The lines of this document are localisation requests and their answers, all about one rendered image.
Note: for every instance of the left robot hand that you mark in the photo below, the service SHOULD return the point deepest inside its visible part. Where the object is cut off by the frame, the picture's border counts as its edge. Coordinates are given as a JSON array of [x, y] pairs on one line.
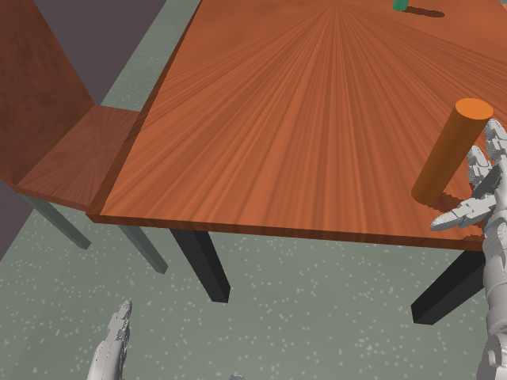
[[111, 353]]

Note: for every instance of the right robot arm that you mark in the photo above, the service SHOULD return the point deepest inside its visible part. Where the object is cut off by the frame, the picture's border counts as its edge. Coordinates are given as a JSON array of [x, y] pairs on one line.
[[494, 357]]

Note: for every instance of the right robot hand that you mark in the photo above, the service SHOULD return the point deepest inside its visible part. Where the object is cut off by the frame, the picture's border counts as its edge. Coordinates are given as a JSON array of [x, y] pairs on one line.
[[490, 192]]

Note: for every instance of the table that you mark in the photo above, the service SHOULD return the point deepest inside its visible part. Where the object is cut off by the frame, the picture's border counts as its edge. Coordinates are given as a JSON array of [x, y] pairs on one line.
[[312, 119]]

